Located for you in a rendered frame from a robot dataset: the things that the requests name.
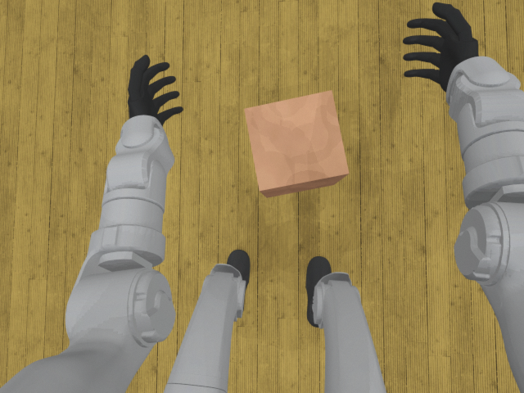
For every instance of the left robot upper arm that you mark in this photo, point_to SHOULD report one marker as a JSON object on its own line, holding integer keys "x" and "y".
{"x": 113, "y": 321}

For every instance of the robot left thigh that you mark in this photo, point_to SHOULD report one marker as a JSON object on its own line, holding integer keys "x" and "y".
{"x": 202, "y": 362}

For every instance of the robot right foot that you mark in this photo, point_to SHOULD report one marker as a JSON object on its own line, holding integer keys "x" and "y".
{"x": 318, "y": 267}

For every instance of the right robot forearm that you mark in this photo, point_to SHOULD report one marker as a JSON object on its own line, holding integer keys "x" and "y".
{"x": 486, "y": 103}

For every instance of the right robot upper arm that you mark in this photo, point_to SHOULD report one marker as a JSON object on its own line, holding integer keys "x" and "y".
{"x": 490, "y": 250}

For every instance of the robot right hand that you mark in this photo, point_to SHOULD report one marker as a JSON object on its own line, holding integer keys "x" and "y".
{"x": 455, "y": 45}

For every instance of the robot left hand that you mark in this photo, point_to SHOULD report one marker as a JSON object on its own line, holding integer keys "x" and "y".
{"x": 141, "y": 93}

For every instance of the left robot forearm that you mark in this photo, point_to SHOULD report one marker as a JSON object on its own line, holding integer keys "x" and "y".
{"x": 130, "y": 229}

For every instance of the carton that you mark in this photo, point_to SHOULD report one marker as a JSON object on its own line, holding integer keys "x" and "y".
{"x": 296, "y": 144}

